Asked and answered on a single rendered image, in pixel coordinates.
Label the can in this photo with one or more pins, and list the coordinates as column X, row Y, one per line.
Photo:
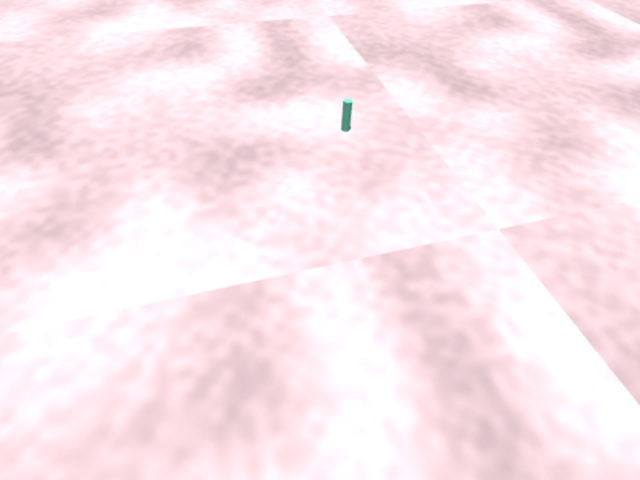
column 346, row 115

